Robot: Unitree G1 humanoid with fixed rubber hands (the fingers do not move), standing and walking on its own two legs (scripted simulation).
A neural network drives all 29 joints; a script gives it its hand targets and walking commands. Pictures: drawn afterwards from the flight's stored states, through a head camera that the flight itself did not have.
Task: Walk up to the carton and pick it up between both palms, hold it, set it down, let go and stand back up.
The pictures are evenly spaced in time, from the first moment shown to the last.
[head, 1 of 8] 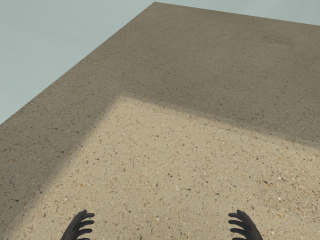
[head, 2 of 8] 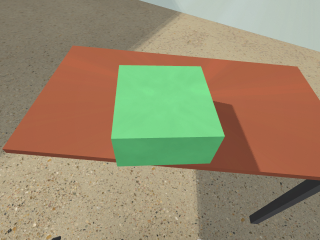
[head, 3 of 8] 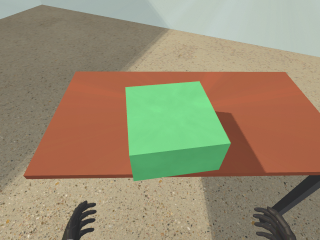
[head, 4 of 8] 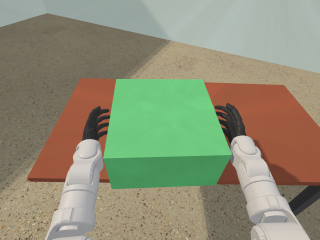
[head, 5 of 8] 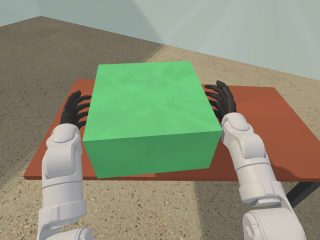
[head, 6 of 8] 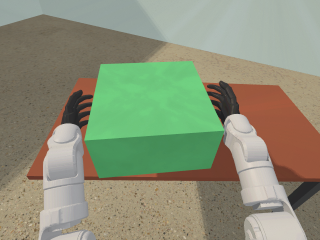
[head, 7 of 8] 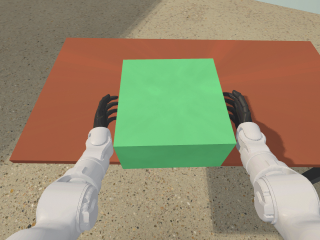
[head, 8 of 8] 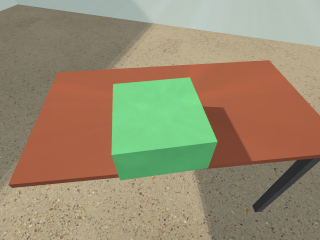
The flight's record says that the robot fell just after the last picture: no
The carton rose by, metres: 0.17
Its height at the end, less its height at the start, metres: +0.00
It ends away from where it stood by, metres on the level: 0.01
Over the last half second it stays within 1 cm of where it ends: yes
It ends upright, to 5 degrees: yes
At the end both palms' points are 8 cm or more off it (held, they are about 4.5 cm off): yes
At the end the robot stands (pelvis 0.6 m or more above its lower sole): yes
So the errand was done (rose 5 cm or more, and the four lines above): yes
